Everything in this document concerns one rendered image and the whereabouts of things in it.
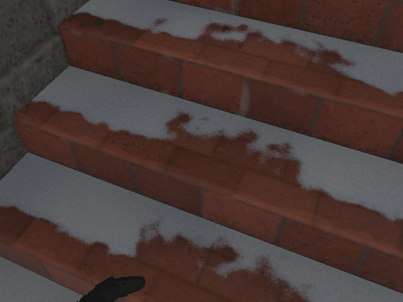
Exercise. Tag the robot left hand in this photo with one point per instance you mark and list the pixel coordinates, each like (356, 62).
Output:
(111, 289)

